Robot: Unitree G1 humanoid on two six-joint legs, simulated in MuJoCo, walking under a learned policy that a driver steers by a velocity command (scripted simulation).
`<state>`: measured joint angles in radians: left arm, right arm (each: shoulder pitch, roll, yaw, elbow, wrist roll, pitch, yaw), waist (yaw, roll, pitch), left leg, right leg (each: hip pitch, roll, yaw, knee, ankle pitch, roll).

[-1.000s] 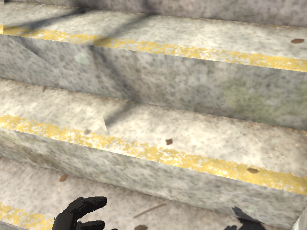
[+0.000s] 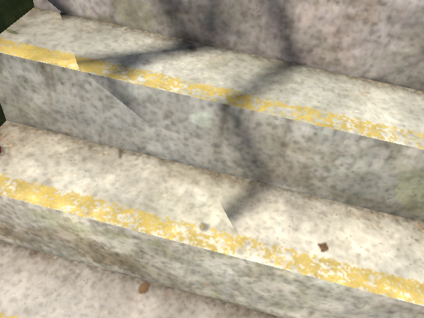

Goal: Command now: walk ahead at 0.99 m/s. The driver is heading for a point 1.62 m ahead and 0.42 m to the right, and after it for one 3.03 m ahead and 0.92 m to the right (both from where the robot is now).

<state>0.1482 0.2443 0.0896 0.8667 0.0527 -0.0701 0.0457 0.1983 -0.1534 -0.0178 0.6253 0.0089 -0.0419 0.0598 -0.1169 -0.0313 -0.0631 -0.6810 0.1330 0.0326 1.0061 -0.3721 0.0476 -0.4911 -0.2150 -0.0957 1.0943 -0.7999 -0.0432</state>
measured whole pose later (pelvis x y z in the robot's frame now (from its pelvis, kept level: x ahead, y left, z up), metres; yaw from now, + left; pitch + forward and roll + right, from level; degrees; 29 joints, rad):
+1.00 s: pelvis +0.23 +0.05 +0.14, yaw -4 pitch +2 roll -6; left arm -0.03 0.08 -0.04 0.62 -0.01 0.03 0.03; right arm 0.39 -0.19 -0.02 0.89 0.04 -0.13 -0.01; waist -0.02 0.06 0.09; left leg -0.18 0.07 0.00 0.67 0.11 0.08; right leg -0.91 0.09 -0.17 1.30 -0.49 -0.19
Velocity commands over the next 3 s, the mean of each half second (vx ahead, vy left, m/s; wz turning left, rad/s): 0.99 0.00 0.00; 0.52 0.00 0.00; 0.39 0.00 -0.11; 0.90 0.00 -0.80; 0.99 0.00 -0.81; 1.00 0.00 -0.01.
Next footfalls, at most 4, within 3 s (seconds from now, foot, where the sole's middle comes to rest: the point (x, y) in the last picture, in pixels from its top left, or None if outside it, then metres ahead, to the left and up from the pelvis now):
0.98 right None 0.39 -0.04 -0.49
1.46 left None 0.42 0.23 -0.49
2.02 right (176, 203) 0.62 0.02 -0.28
2.50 left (89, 191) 0.67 0.22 -0.28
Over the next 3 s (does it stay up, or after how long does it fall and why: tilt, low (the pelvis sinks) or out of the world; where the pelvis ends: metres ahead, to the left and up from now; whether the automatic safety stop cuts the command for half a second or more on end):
stays up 0.81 -0.10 0.68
